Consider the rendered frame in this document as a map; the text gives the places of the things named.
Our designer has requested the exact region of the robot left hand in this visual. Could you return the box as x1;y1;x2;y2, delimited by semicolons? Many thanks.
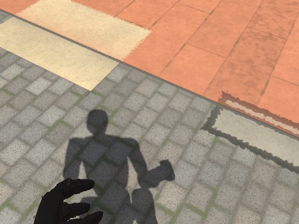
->
34;177;104;224

